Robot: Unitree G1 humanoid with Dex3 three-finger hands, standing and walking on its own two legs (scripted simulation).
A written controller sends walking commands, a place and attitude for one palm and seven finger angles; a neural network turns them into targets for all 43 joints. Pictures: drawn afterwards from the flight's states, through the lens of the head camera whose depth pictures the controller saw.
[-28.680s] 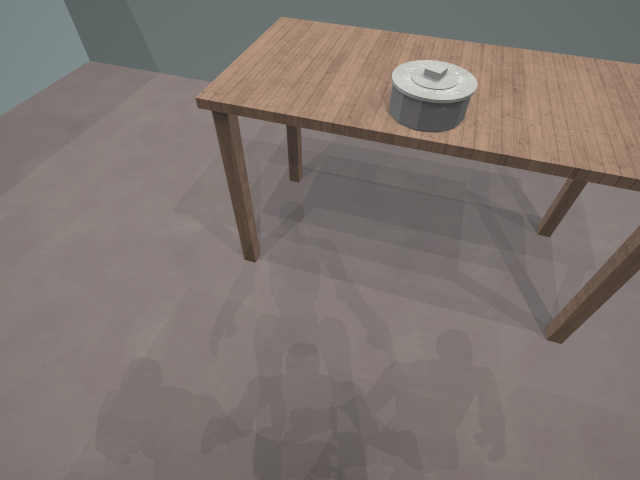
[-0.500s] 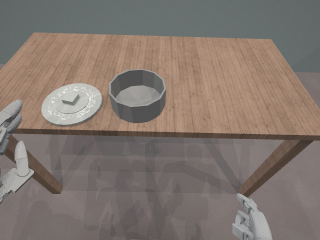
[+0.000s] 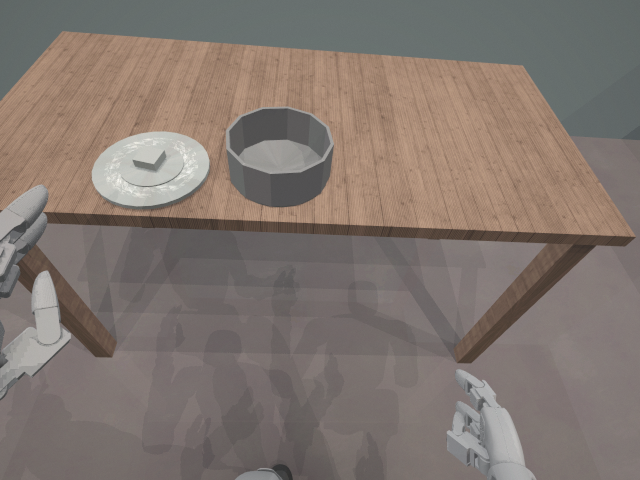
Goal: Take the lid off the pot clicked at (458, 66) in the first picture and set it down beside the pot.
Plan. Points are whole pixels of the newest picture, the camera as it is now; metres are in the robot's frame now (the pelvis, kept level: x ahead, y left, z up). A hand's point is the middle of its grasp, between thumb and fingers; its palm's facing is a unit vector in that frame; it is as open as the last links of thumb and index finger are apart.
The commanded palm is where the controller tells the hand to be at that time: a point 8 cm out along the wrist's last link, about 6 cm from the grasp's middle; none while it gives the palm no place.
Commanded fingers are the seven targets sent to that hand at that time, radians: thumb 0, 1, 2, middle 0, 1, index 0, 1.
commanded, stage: step back with the hand held close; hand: left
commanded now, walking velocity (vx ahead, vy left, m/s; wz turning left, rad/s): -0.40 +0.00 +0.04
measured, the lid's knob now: (149, 158) +0.61 +0.36 -0.01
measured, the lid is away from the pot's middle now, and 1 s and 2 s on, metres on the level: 0.23 0.23 0.23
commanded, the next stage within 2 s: stop stepping back and stand still in 0.24 s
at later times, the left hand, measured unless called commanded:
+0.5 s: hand out of the picture +0.07 +0.24 +0.15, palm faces +0.22 -0.88 -0.43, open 7.4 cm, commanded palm +0.01 +0.28 +0.18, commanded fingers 0.00 0.90 0.90 -0.20 -0.30 -0.20 -0.30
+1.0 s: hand out of the picture -0.02 +0.24 +0.17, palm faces +0.28 -0.84 -0.46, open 7.4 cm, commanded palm -0.07 +0.30 +0.18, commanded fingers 0.00 0.90 0.90 -0.20 -0.30 -0.20 -0.30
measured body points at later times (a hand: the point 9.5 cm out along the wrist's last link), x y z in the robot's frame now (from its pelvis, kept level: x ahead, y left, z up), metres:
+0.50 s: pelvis -0.13 +0.01 +0.00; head -0.10 +0.05 +0.45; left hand +0.05 +0.28 +0.17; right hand +0.03 -0.22 -0.05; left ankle -0.01 +0.08 -0.73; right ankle -0.15 -0.13 -0.70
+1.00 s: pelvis -0.19 +0.02 -0.01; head -0.20 +0.04 +0.44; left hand -0.04 +0.29 +0.19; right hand -0.03 -0.20 -0.07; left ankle -0.21 +0.15 -0.73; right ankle -0.16 -0.07 -0.73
